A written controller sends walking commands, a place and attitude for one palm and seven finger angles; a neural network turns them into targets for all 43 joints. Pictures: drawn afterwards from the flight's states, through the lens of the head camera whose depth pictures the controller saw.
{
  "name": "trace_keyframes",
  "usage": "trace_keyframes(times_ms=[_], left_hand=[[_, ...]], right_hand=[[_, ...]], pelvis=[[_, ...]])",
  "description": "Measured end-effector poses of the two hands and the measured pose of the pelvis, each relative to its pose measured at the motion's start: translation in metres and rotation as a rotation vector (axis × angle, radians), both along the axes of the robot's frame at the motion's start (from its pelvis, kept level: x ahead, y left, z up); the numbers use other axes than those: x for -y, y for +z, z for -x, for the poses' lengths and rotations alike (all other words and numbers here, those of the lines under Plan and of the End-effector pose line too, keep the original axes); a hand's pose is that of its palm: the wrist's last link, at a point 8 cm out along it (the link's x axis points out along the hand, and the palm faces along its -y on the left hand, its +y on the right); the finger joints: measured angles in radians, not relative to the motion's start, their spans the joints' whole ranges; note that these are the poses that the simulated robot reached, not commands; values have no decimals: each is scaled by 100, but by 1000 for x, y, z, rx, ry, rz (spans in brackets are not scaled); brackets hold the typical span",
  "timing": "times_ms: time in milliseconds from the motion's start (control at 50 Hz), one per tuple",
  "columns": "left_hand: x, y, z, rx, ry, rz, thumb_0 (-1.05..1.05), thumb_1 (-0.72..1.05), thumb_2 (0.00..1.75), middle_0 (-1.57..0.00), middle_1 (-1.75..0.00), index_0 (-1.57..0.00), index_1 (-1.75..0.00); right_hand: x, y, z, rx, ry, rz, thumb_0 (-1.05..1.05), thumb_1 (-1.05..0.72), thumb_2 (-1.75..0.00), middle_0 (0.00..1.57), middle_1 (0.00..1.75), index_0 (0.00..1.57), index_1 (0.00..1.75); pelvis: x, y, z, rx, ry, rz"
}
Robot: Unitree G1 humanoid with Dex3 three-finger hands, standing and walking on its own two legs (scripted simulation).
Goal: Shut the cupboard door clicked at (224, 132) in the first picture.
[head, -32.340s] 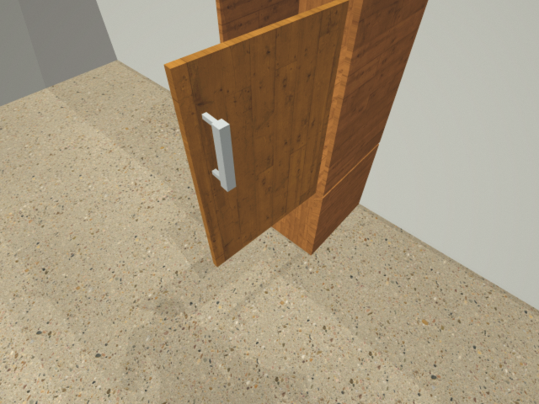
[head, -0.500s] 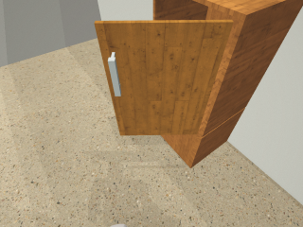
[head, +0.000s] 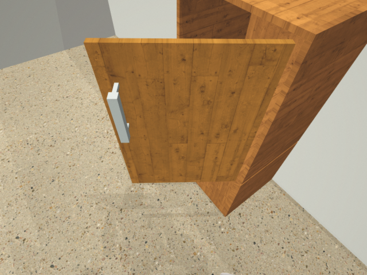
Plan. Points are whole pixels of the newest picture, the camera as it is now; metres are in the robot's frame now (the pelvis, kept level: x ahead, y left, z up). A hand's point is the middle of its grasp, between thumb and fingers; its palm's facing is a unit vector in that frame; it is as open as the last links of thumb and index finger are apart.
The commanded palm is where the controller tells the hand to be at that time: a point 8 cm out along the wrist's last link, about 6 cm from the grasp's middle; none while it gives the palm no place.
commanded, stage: come to a stop and stand still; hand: left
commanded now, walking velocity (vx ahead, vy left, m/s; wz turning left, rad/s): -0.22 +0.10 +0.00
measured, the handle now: (121, 114) +0.46 +0.18 +0.08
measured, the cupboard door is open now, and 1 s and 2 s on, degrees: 55 55 55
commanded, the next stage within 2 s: look again from close up in 1.28 s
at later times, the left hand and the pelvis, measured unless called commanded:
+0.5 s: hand out of the picture +0.05 +0.22 -0.19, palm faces +0.08 -0.98 -0.19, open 7.4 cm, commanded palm none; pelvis +0.00 +0.02 +0.00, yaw +1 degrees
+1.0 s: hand out of the picture -0.05 +0.18 -0.17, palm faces -0.01 -0.99 -0.17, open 7.3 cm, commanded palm none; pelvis -0.05 +0.02 +0.01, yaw -1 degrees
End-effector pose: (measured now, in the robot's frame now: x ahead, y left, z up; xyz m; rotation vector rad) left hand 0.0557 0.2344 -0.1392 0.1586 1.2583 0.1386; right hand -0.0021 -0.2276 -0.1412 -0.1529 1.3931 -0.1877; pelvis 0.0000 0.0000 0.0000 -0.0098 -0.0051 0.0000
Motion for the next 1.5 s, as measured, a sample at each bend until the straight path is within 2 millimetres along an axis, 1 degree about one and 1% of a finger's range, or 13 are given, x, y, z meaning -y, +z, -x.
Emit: trace_keyframes(times_ms=[100, 220, 340, 420, 560, 680, 840, 1040, 1160, 1240, 1320, 1400, 1500], left_hand=[[21, -4, -28, 10, -35, -27, 0, 91, 90, -20, -30, -20, -29], [27, 1, -42, 33, -19, -21, 0, 92, 90, -20, -30, -20, -29], [4, -8, -27, 38, 22, -7, 0, 91, 90, -21, -30, -20, -30], [-19, -23, -7, 8, 55, 6, 0, 91, 90, -21, -30, -20, -29], [-40, -13, 34, -75, 77, -1, 1, 91, 90, -20, -30, -20, -29], [-39, -7, 63, -123, 54, -11, 1, 91, 90, -20, -30, -20, -29], [-17, 0, 89, -137, 7, -6, 1, 91, 90, -20, -30, -20, -29], [5, -7, 112, -141, -1, 39, 1, 92, 90, -20, -30, -20, -29], [14, -8, 130, -181, 12, 60, 1, 91, 90, -20, -30, -20, -29], [18, -8, 142, -212, 23, 67, 1, 91, 90, -20, -30, -20, -29], [21, -8, 148, -231, 30, 71, 1, 91, 90, -20, -30, -20, -29], [23, -8, 147, -230, 24, 68, 1, 91, 90, -20, -30, -20, -29], [14, -9, 137, -180, 13, 43, 1, 91, 90, -20, -30, -20, -29]], right_hand=[[22, -16, -17, -13, -50, -26, 0, -91, -90, 21, 30, 21, 30], [31, -8, -42, 1, -21, 4, 0, -91, -90, 20, 30, 20, 29], [24, 7, -69, 73, 41, 57, 0, -91, -90, 20, 30, 20, 29], [8, 12, -74, 134, 71, 86, 0, -91, -90, 20, 30, 20, 29], [-25, 22, -62, 148, 96, 66, 0, -91, -90, 20, 30, 20, 30], [-34, 13, -42, 143, 59, 23, 0, -92, -90, 21, 30, 21, 30], [-27, 0, 11, 85, -13, -19, -1, -93, -90, 21, 30, 21, 30], [-21, 6, 89, -65, -53, -12, 0, -91, -90, 20, 30, 20, 30], [-23, 8, 119, -140, -66, -14, 0, -91, -90, 20, 30, 20, 29], [-27, 8, 124, -156, -70, -23, 0, -91, -90, 20, 30, 20, 29], [-32, 6, 117, -140, -70, -34, 0, -91, -90, 20, 30, 20, 29], [-36, 3, 102, -106, -55, -46, 0, -91, -90, 20, 30, 20, 29], [-38, -8, 70, -16, -12, -62, 0, -91, -90, 20, 30, 20, 29]], pelvis=[[19, -10, -19, -2, -3, -21], [17, -4, -20, -17, 11, -21], [1, -4, -8, -24, 29, -10], [-15, -11, -2, -7, 33, 1], [-29, 2, 9, -3, 14, 16], [-33, 3, 22, -8, -5, 3], [-29, 4, 40, 4, -15, -12], [-17, 7, 56, 30, -14, -13], [-15, 7, 62, 16, -8, -11], [-15, 6, 62, 11, -7, -10], [-14, 6, 60, 10, -9, -10], [-15, 6, 58, 6, -7, -4], [-21, -2, 56, -5, 10, 11]])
